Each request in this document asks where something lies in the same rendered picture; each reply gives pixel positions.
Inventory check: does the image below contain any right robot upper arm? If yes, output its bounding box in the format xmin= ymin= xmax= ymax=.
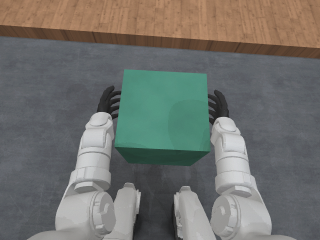
xmin=210 ymin=193 xmax=296 ymax=240

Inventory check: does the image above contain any left robot upper arm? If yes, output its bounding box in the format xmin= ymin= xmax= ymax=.
xmin=27 ymin=190 xmax=116 ymax=240

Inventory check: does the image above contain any left robot forearm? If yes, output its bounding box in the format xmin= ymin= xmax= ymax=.
xmin=55 ymin=112 xmax=115 ymax=229

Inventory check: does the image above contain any carton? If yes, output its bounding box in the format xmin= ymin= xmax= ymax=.
xmin=114 ymin=69 xmax=211 ymax=166

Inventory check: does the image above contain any robot left thigh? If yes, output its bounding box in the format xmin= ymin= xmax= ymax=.
xmin=102 ymin=187 xmax=141 ymax=240

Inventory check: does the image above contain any robot thigh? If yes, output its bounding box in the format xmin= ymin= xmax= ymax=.
xmin=173 ymin=190 xmax=217 ymax=240
xmin=102 ymin=187 xmax=141 ymax=240

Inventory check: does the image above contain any robot left hand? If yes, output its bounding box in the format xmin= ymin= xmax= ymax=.
xmin=96 ymin=85 xmax=122 ymax=120

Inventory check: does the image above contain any robot right hand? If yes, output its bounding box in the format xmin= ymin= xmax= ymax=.
xmin=207 ymin=90 xmax=229 ymax=125

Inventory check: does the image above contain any right robot forearm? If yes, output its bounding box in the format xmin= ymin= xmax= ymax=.
xmin=210 ymin=117 xmax=272 ymax=232

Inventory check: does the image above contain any robot right thigh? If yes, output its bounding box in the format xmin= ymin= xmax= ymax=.
xmin=173 ymin=190 xmax=217 ymax=240

